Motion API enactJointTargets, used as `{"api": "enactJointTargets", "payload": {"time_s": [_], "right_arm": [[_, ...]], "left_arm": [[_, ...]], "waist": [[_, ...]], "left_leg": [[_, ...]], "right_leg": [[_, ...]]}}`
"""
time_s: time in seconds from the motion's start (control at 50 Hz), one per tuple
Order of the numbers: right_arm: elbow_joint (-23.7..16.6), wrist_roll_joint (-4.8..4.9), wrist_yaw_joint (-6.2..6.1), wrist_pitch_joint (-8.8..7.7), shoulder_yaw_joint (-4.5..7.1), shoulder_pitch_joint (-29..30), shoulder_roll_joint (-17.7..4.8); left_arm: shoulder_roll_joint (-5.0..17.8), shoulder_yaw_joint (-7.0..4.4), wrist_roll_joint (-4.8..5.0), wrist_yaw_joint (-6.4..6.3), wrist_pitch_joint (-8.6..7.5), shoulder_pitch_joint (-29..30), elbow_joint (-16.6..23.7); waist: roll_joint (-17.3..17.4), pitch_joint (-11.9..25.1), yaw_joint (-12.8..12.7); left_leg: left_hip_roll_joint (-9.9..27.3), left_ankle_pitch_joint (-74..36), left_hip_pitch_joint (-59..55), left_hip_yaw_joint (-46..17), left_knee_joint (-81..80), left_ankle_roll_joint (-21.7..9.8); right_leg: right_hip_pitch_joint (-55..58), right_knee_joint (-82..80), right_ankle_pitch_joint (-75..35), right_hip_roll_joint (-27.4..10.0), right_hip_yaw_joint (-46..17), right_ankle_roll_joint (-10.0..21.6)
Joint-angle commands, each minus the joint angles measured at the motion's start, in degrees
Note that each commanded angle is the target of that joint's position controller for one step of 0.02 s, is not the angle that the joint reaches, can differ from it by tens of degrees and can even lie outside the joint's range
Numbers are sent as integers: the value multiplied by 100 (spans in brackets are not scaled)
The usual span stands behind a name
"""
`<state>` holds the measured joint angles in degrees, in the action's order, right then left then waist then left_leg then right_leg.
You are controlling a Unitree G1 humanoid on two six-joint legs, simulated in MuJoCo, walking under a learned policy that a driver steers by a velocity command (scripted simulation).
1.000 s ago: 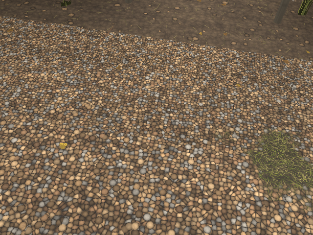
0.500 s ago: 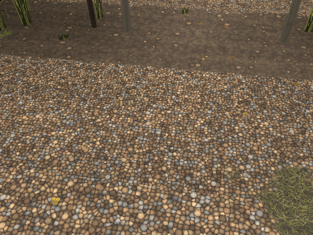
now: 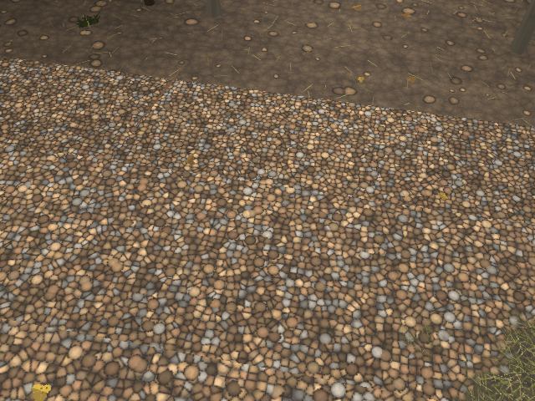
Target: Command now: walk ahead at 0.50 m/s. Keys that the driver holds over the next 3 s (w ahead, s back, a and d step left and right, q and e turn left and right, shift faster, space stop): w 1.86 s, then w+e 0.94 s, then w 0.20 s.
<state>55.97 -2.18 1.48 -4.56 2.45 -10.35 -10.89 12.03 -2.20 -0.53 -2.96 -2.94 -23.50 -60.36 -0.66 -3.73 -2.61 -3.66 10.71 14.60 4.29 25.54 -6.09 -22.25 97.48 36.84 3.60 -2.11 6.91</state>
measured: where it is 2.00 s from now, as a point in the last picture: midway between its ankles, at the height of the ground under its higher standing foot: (257, 231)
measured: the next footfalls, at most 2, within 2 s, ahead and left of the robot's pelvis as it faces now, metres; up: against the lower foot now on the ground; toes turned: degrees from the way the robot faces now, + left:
right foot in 0.30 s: +0.33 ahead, -0.13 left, +0.00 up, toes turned -3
left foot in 1.14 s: +0.80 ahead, +0.17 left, -0.18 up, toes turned +6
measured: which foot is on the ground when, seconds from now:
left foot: down 0.00-0.30, up 0.32-1.00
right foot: up 0.00-0.28, down 0.30-1.00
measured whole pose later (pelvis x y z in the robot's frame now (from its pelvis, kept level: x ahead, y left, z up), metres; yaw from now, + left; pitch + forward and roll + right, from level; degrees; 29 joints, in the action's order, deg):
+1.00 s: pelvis +0.52 +0.00 -0.04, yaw +0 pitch +0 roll -3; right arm 49.4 -1.4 3.1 -2.7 4.6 0.4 -16.0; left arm 14.4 -3.3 -2.7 -2.4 -7.4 -32.6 -60.1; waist 1.2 -2.4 -6.6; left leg 6.3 -12.9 37.7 -2.0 37.9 -2.3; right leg 8.1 27.1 35.3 1.5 3.1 -0.1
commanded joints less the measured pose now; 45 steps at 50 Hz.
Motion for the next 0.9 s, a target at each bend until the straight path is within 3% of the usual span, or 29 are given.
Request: {"api": "enactJointTargets", "payload": {"time_s": [0.02,0.04,0.06,0.1,0.12,0.16,0.2,0.22,0.26,0.28,0.3,0.32,0.34,0.36,0.38,0.4,0.42,0.44,0.48,0.54,0.58,0.62,0.64,0.66,0.74,0.82,0.86,0.88,0.9], "right_arm": [[173,112,-220,-85,79,-1295,-658],[103,88,-255,-125,63,-962,-730],[106,34,-253,-164,14,-883,-576],[106,117,-215,-206,48,-794,-656],[72,168,-205,-208,51,-815,-687],[98,239,-138,-151,95,-1068,-844],[164,250,-115,-30,85,-1392,-861],[222,195,-118,32,87,-1526,-878],[289,110,-168,129,95,-1646,-935],[268,107,-184,160,79,-1613,-906],[89,146,-192,133,41,-1632,-814],[32,305,-150,125,-31,-2284,-337],[45,141,-185,155,128,-1715,-954],[-129,199,-183,132,154,-1235,-923],[-163,217,-169,117,125,-1065,-775],[-133,184,-161,175,119,-1106,-676],[-84,114,-154,254,108,-1301,-594],[-87,105,-150,316,125,-1279,-592],[-147,108,-152,431,154,-1055,-578],[-459,65,-100,476,160,-177,-604],[-513,10,-36,497,77,24,-432],[-571,57,-31,515,64,209,-480],[-566,48,-6,512,75,234,-534],[-391,33,2,515,143,24,-693],[-522,-40,35,513,233,546,-841],[-671,-86,73,452,238,1035,-763],[-627,-89,116,371,203,1069,-710],[-880,-71,59,294,268,1763,-833],[-1169,35,12,207,321,2425,-979]], "left_arm": [[732,-159,-213,148,-81,658,715],[497,-116,-288,286,17,689,828],[380,-72,-252,362,79,926,862],[54,42,-144,428,54,977,977],[51,60,-120,448,36,959,940],[194,40,-71,442,40,1239,1002],[394,-10,-107,457,40,2099,1297],[396,-14,-110,460,28,2287,1385],[442,-72,-96,466,-55,1728,1224],[575,-152,-116,447,-117,808,916],[1029,-273,-195,376,-174,-228,727],[1518,-397,-138,357,-90,-563,675],[1219,-339,60,373,36,-296,688],[1020,-276,7,351,58,276,781],[786,-214,-54,372,19,651,841],[685,-181,-49,357,-28,829,839],[570,-147,-38,344,-78,886,814],[530,-126,-37,343,-145,854,819],[675,-145,13,337,-266,729,776],[778,-138,94,316,-268,464,688],[789,-135,34,318,-219,167,562],[711,-96,46,310,-193,-98,484],[786,-118,23,310,-175,-211,484],[917,-161,-131,313,-203,-399,450],[766,-157,-149,295,-169,-835,386],[836,-193,-195,209,-215,-1067,362],[937,-238,-170,190,-227,-947,387],[1008,-289,-233,75,-296,-1547,135],[1063,-308,-261,12,-352,-1964,26]], "waist": [[-93,388,324],[270,71,45],[231,-207,-42],[544,-51,-169],[615,80,-146],[544,149,10],[336,-172,310],[376,-277,360],[323,-20,130],[118,436,-235],[-474,1189,-615],[-1616,2126,-388],[-628,1543,-483],[-481,586,-302],[-252,200,-106],[-315,75,126],[-404,90,304],[-363,190,360],[-300,160,447],[-202,63,334],[-380,250,251],[-338,213,210],[-328,166,186],[-382,313,162],[-81,-75,28],[-303,-355,-144],[-367,-363,-137],[-671,-574,-504],[-465,-759,-832]], "left_leg": [[2442,-1898,-2272,-2258,-642,-1065],[2480,-2086,-801,-2277,-912,-1231],[2052,-2578,196,-1857,-1108,-1136],[1533,-2974,967,-1180,-1093,-826],[1349,-2997,1055,-919,-1060,-686],[1384,-2680,503,-975,-1090,-596],[1496,-2631,-308,-1096,-1144,-533],[1559,-2620,-710,-1114,-1041,-496],[1468,-3438,-1318,-918,-208,-325],[1228,-3544,-1131,-644,841,-201],[869,-2230,-195,-286,2619,-63],[-105,2037,1594,-29,4712,139],[67,1981,2458,-662,5141,51],[306,1472,2744,-692,5103,48],[512,1059,2475,-736,4658,84],[647,890,2056,-758,4314,150],[741,798,1625,-783,3981,225],[755,705,1334,-825,3686,269],[741,438,1325,-755,3253,384],[729,-207,1629,-599,2455,521],[682,-601,1522,-396,2460,558],[758,-718,1701,-399,2378,525],[803,-686,1878,-437,2364,514],[766,-1078,2101,-441,3060,426],[873,-591,3269,-595,3292,308],[805,-276,3519,-404,3263,307],[785,-398,3102,-235,2930,261],[1058,-665,4447,-996,3013,265],[1005,-380,5724,-1052,2612,340]], "right_leg": [[-3374,-1322,-1377,-590,-270,-272],[-2328,-2653,-1725,-893,-324,-512],[-1497,-3361,-2174,-938,-117,-660],[-261,-4674,-3172,-900,95,-629],[233,-5085,-3555,-785,231,-551],[269,-5446,-3670,-627,425,-393],[-324,-5846,-3354,-582,516,-228],[-476,-6093,-3150,-574,522,-152],[125,-6648,-2906,-352,592,-6],[1194,-6853,-2986,-283,514,95],[2608,-6991,-2746,-1336,-770,413],[4109,-7695,-1904,-2756,-3386,1191],[3802,-8070,-1020,-2551,-3600,1054],[3038,-8175,-1335,-2395,-2743,889],[2304,-8321,-2227,-2151,-2122,715],[1756,-8405,-2977,-1926,-1651,549],[1386,-8509,-3360,-1751,-1272,424],[1287,-8630,-3643,-1683,-1115,400],[1268,-8806,-4160,-1589,-784,442],[1434,-8987,-4510,-1442,-469,346],[1574,-8857,-5220,-1375,-183,238],[1765,-8877,-5147,-1409,-156,269],[1940,-8900,-4938,-1490,-281,380],[2256,-8667,-4819,-1663,-358,557],[2972,-8403,-4109,-1920,-784,911],[3135,-7931,-4730,-1929,-677,851],[2946,-7609,-5067,-1826,-459,718],[4135,-7427,-4498,-2099,-1024,618],[5001,-7508,-3628,-2135,-1234,646]]}}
